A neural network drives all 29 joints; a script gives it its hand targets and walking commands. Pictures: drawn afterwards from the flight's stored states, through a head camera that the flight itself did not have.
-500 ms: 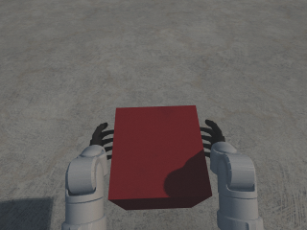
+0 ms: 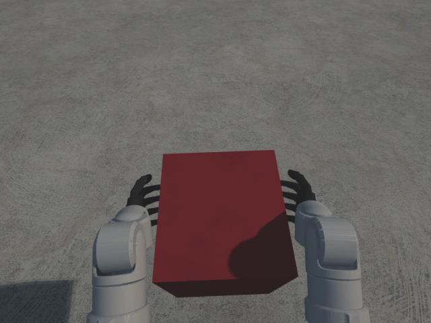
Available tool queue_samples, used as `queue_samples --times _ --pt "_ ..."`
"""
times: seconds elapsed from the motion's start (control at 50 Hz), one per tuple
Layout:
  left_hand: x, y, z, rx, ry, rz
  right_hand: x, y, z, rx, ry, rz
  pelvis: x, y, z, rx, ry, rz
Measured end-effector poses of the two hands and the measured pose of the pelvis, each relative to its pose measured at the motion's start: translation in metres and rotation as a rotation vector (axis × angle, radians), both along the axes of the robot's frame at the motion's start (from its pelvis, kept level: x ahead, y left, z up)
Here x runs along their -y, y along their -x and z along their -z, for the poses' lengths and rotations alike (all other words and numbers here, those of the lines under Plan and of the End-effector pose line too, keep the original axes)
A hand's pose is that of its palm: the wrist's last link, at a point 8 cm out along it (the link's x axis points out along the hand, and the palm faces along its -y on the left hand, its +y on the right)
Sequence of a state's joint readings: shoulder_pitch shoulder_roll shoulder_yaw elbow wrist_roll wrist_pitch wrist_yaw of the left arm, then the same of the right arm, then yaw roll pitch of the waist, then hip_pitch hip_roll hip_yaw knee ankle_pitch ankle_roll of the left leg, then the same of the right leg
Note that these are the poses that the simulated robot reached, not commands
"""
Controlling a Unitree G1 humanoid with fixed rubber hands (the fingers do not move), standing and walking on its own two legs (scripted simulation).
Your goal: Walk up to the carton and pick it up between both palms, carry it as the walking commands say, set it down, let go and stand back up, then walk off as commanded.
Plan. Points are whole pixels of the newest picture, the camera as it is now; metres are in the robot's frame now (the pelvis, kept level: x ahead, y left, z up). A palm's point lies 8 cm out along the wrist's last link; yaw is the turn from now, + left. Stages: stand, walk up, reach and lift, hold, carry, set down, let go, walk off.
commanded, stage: hold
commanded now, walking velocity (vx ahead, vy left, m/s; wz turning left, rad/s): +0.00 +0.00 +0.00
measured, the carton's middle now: (221, 230) +0.28 +0.00 +0.00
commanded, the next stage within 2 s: set down in 0.84 s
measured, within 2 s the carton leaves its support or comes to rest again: neither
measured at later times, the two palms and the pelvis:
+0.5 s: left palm (142, 214) +0.29 +0.14 +0.06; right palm (298, 211) +0.28 -0.14 +0.06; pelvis -0.01 +0.01 +0.00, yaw -1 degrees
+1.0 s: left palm (137, 212) +0.30 +0.15 +0.05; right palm (290, 208) +0.30 -0.14 +0.05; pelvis +0.00 +0.02 +0.01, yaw +0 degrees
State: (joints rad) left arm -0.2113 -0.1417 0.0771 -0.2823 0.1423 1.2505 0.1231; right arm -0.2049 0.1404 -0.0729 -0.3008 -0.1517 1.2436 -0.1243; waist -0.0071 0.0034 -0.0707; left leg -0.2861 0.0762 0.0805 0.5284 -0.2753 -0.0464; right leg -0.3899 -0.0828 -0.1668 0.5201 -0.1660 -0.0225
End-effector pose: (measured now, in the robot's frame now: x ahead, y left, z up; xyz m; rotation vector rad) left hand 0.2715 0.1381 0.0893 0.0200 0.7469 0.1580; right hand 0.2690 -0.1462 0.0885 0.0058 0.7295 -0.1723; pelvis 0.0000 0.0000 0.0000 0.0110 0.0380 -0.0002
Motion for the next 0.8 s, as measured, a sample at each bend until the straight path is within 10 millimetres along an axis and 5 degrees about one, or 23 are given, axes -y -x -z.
queue_samples --times 0.08,0.16,0.26,0.58,0.8 --pt "0.001 -0.016 0.041 -0.025 -0.064 0.052 0.000 -0.014 0.040 -0.029 0.038 -0.030 -0.002 0.006 -0.003 0.070 -0.001 0.040" --pt "0.007 -0.005 0.057 0.006 -0.098 0.113 0.006 0.005 0.059 0.001 0.065 -0.012 -0.005 0.003 -0.005 0.080 -0.003 0.063" --pt "0.003 -0.001 0.048 0.061 -0.096 0.115 0.004 0.010 0.050 0.061 0.039 -0.002 -0.008 0.005 -0.005 0.119 -0.005 0.083" --pt "-0.003 -0.023 0.019 0.085 -0.066 0.050 -0.005 -0.020 0.017 0.094 0.019 0.022 -0.012 0.012 -0.005 0.213 0.010 0.009" --pt "-0.015 -0.025 0.022 0.076 -0.045 0.048 -0.015 -0.030 0.019 0.085 0.029 -0.017 -0.015 0.003 -0.009 0.195 0.015 0.000"
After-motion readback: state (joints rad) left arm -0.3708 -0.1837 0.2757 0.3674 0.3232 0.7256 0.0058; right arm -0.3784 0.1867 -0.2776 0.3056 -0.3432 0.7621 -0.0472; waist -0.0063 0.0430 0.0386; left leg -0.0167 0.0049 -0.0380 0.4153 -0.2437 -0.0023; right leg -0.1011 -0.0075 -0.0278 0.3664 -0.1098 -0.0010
